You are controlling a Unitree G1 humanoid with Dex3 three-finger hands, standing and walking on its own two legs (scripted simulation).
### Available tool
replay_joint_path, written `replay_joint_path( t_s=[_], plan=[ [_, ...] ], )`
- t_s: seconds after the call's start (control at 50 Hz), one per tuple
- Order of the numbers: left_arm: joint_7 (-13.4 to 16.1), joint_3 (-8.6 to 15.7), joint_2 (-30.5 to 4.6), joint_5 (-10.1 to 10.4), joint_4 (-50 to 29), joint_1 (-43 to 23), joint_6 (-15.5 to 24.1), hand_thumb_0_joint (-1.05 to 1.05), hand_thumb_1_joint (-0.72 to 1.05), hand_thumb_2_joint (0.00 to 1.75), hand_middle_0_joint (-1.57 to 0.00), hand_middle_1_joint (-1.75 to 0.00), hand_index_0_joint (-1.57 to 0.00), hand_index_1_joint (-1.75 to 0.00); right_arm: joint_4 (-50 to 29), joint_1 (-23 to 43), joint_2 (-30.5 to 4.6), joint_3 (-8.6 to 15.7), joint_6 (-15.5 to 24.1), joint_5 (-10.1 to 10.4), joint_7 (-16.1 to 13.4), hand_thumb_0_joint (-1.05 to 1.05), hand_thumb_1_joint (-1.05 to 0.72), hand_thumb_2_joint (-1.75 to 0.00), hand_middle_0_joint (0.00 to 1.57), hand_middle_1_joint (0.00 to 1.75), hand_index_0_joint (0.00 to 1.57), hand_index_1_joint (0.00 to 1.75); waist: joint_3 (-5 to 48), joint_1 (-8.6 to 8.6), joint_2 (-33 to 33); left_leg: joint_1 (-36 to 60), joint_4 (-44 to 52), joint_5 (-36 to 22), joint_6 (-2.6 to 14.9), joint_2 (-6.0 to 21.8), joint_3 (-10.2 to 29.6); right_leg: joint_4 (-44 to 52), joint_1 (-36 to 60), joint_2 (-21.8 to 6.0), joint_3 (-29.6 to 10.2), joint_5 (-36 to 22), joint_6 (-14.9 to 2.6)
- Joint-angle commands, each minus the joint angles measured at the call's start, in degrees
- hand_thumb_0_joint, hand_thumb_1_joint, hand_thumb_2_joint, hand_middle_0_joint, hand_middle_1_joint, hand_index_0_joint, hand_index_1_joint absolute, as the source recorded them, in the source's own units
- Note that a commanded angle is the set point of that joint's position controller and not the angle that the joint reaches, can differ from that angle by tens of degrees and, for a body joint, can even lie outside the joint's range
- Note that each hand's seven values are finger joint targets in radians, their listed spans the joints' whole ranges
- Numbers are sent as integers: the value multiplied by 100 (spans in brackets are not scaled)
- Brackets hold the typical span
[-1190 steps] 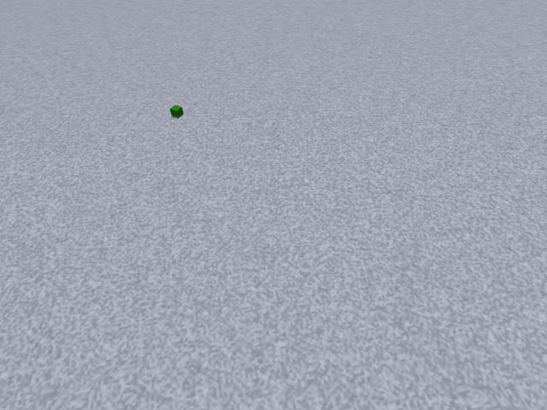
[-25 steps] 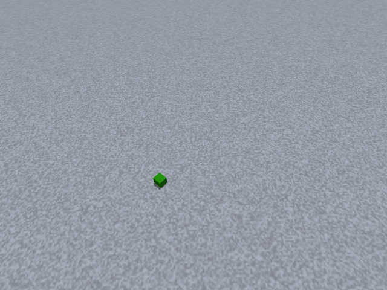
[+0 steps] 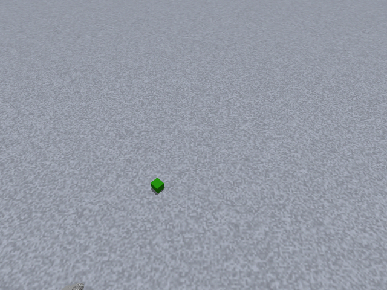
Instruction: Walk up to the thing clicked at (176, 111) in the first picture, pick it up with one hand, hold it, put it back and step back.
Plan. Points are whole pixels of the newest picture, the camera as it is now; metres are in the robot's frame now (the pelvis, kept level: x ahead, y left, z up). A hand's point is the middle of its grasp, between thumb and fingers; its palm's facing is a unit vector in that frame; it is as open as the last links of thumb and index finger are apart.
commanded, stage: walk up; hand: left
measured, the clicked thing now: (157, 185) +0.82 +0.23 -0.75
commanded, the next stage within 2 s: stand in 0.26 s
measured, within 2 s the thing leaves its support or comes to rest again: neither
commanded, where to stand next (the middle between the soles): +0.43 +0.01 m, yaw -2 degrees
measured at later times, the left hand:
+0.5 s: hand out of the picture +0.06 +0.25 -0.14, palm faces +0.00 -0.94 -0.33, open 7.4 cm
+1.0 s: hand out of the picture +0.04 +0.24 -0.14, palm faces -0.04 -0.94 -0.33, open 7.4 cm
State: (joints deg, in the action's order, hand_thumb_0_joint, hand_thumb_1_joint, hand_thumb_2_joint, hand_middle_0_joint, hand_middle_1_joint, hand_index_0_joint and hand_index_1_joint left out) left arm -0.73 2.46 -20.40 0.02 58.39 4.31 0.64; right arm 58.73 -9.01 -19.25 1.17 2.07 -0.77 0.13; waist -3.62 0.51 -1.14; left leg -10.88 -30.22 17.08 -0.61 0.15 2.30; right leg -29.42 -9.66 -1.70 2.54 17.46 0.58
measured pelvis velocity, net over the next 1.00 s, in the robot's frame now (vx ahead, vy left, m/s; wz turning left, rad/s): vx -0.03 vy -0.01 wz -0.01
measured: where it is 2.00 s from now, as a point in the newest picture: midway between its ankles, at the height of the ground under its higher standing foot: outside the picture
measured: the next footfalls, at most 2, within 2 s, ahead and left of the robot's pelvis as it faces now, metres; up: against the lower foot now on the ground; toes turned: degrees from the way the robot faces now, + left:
left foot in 1.58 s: +0.16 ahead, +0.17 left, +0.00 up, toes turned +4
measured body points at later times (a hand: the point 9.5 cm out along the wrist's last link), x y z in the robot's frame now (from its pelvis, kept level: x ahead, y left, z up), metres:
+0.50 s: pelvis -0.02 +0.00 +0.01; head +0.00 +0.00 +0.46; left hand +0.06 +0.30 -0.12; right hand +0.10 -0.29 -0.12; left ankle -0.01 +0.13 -0.74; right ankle -0.02 -0.13 -0.74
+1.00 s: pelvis -0.03 -0.01 +0.01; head -0.02 -0.01 +0.46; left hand +0.05 +0.29 -0.12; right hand +0.02 -0.31 -0.12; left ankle -0.01 +0.13 -0.74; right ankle -0.02 -0.13 -0.74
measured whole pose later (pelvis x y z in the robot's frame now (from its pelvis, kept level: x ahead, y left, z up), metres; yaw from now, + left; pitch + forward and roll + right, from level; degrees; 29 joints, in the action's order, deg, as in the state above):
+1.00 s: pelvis -0.03 -0.01 +0.01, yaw -1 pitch -2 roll +0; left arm -0.8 -0.3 -20.2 -0.3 65.4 6.6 0.7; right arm 65.8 -8.0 -20.0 0.2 0.7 -0.6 0.8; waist -3.4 -0.2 0.1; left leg -7.5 -18.5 8.6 -1.6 1.0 1.8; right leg -19.3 -7.3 -0.8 2.1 9.6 0.0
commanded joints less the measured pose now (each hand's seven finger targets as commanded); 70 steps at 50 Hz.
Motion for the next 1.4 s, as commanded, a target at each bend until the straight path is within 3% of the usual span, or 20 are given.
replay_joint_path(
  t_s=[0.0, 0.14, 0.22, 0.26, 0.32, 0.36, 0.5, 0.6, 0.64, 0.74, 0.86, 1.0, 1.22, 1.24, 1.26, 1.28, 1.3, 1.32, 1.34, 1.38],
  plan=[
    [124, 253, -1240, 8, -345, -178, 134, 0, 90, 90, -20, -30, -20, -30, -320, 268, -1302, 290, 90, 15, -110, 0, -90, -90, 20, 30, 20, 30, 862, 55, 435, 124, 380, -2670, 328, 591, 410, 312, 616, -477, -412, -2003, -309],
    [105, 230, -1252, -43, -180, -319, 122, 0, 90, 90, -20, -30, -20, -30, -258, 590, -1217, 273, 37, -13, -99, 0, -90, -90, 20, 30, 20, 30, 620, 35, 269, -70, 686, -1763, 292, 562, 470, 638, 607, -492, -436, -1456, -277],
    [99, 232, -1261, -59, -140, -314, 142, 0, 90, 90, -20, -30, -20, -30, -202, 609, -1176, 247, 32, -16, -84, 0, -90, -90, 20, 30, 20, 30, 713, 19, 99, 123, 672, -1898, 261, 521, 389, 743, 611, -537, -479, -1637, -263],
    [97, 94, -1070, -13, 23, -289, 131, 0, 90, 90, -20, -30, -20, -30, -131, 636, -1282, 213, 43, 45, -85, 0, -90, -90, 20, 30, 20, 30, 659, -53, 319, 514, 949, -2595, 217, 707, 511, 906, 499, -572, -533, -2085, -229],
    [113, 51, -1073, -19, 100, -241, 138, 0, 90, 90, -20, -30, -20, -30, -45, 699, -1313, 201, 27, 46, -81, 0, -90, -90, 20, 30, 20, 30, 733, -24, 281, 612, 992, -2797, 206, 721, 479, 979, 662, -563, -467, -2230, -178],
    [110, 52, -1153, -31, 179, -216, 136, 0, 90, 90, -20, -30, -20, -30, -13, 727, -1261, 185, 13, 51, -82, 0, -90, -90, 20, 30, 20, 30, 748, -47, 206, 690, 1098, -2647, 182, 722, 452, 1039, 669, -559, -473, -2116, -177],
    [90, 19, -1213, -60, 326, -189, 129, 0, 90, 90, -20, -30, -20, -30, 126, 761, -1252, 139, -23, 37, -36, 0, -90, -90, 20, 30, 20, 30, 433, -39, 113, 454, 1525, -1096, 143, 647, 450, 1435, 432, -563, -586, -894, -149],
    [87, -18, -1208, -60, 354, -147, 167, 0, 90, 90, -20, -30, -20, -30, 206, 714, -1245, 134, -17, 18, -5, 0, -90, -90, 20, 30, 20, 30, 445, -30, 72, 356, 1537, -1070, 131, 637, 448, 1525, 445, -603, -650, -773, -150],
    [81, -17, -1212, -61, 364, -126, 158, 0, 90, 90, -20, -30, -20, -30, 240, 683, -1275, 134, -20, 11, 4, 0, -90, -90, 20, 30, 20, 30, 383, -29, 180, 256, 1566, -729, 138, 605, 450, 1574, 365, -582, -663, -508, -143],
    [77, -12, -1264, -60, 350, -83, 146, 0, 90, 90, -20, -30, -20, -30, 312, 520, -1264, 122, -27, 1, 5, 0, -90, -90, 20, 30, 20, 30, 314, -31, 154, 125, 1621, -522, 139, 601, 473, 1573, 275, -576, -700, -265, -163],
    [83, -43, -1231, -51, 316, -16, 151, 0, 90, 90, -20, -30, -20, -30, 324, 462, -1279, 120, -11, 4, -5, 0, -90, -90, 20, 30, 20, 30, 451, -19, 150, 221, 1548, -1010, 118, 648, 473, 1456, 356, -581, -684, -713, -188],
    [80, -62, -1235, -28, 334, 21, 135, 0, 90, 90, -20, -30, -20, -30, 362, 355, -1288, 83, -27, 17, -13, 0, -90, -90, 20, 30, 20, 30, 373, -40, 165, 156, 1569, -886, 117, 643, 461, 1438, 320, -559, -686, -652, -191],
    [86, -76, -1242, -40, 304, 32, 143, 0, 90, 90, -20, -30, -20, -30, 326, 408, -1298, 54, -19, 37, -20, 0, -90, -90, 20, 30, 20, 30, 466, -42, 164, 359, 1468, -1324, 105, 686, 420, 1388, 342, -568, -688, -1157, -189],
    [-28, 282, -1623, -108, 71, 478, 195, 0, 90, 90, -20, -30, -20, -30, 26, 43, -1681, 357, 22, -60, 113, 0, -90, -90, 20, 30, 20, 30, 952, 17, 144, 265, 937, 1411, 470, 345, 291, 1115, 615, -240, -608, 1418, -386],
    [-56, 354, -1702, -177, 147, 749, 201, 0, 90, 90, -20, -30, -20, -30, -37, 87, -1698, 402, 5, -117, 166, 0, -90, -90, 20, 30, 20, 30, 547, 168, 105, -674, 661, 2286, 509, 333, 306, 1176, 737, -450, -1002, 2385, -548],
    [-59, 433, -1802, -211, 194, 914, 204, 0, 90, 90, -20, -30, -20, -30, -151, 377, -1587, 397, -40, -151, 187, 0, -90, -90, 20, 30, 20, 30, 67, 336, -318, -1755, 25, 2148, 330, 47, -128, 1687, 977, -831, -1640, 3074, -711],
    [-49, 532, -1971, -229, 98, 1018, 240, 0, 90, 90, -20, -30, -20, -30, -340, 624, -1460, 403, -68, -166, 211, 0, -90, -90, 20, 30, 20, 30, -249, 458, -891, -2427, -1255, 1370, 237, 21, -393, 2391, 1025, -1668, -2528, 3394, -1065],
    [-21, 586, -2050, -217, -39, 1001, 300, 0, 90, 90, -20, -30, -20, -30, -415, 662, -1489, 443, -59, -199, 211, 0, -90, -90, 20, 30, 20, 30, -562, 473, -626, -2812, -1617, 873, 208, 309, 31, 2500, 946, -2042, -2804, 2930, -1313],
    [-18, 595, -1976, -222, -128, 930, 334, 0, 90, 90, -20, -30, -20, -30, -410, 544, -1489, 472, -10, -169, 217, 0, -90, -90, 20, 30, 20, 30, -615, 409, -457, -2862, -1596, 650, 207, 498, 149, 2378, 1111, -2048, -2703, 2100, -1476],
    [-25, 569, -1795, -209, -216, 992, 364, 0, 90, 90, -20, -30, -20, -30, -478, 481, -1441, 506, 61, -155, 274, 0, -90, -90, 20, 30, 20, 30, -346, 365, -282, -2616, -1427, 682, 194, 559, 133, 2231, 1330, -1669, -2051, 1157, -1373]
  ],
)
